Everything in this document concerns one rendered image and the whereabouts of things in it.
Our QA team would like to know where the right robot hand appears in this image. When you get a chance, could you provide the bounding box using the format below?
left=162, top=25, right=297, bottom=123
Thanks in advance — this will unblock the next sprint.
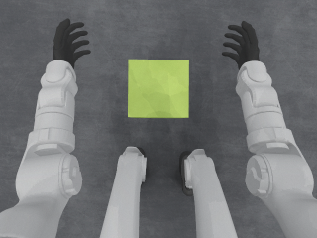
left=222, top=21, right=260, bottom=70

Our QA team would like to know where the left robot hand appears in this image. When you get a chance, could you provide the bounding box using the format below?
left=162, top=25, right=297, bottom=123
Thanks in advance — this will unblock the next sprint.
left=53, top=18, right=91, bottom=69

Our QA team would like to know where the robot left upper arm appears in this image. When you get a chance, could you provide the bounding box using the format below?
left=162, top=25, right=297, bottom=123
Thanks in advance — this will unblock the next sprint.
left=0, top=153, right=82, bottom=238

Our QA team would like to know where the carton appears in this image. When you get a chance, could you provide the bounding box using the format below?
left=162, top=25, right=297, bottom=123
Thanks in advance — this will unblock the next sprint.
left=128, top=59, right=189, bottom=119

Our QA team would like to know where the robot right upper arm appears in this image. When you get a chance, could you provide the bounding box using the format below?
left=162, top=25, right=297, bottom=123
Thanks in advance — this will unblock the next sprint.
left=245, top=153, right=317, bottom=238

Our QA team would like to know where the left robot forearm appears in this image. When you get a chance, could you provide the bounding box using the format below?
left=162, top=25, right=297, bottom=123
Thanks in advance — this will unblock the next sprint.
left=15, top=59, right=78, bottom=199

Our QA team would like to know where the right robot forearm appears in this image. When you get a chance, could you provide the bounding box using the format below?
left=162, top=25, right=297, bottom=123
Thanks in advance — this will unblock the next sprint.
left=235, top=60, right=314, bottom=192

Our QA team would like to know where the robot left shin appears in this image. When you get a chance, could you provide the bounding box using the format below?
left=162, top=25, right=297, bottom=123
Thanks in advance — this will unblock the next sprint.
left=117, top=146, right=142, bottom=168

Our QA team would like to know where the robot left thigh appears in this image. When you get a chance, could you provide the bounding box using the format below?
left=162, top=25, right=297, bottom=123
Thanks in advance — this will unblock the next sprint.
left=99, top=152, right=147, bottom=238

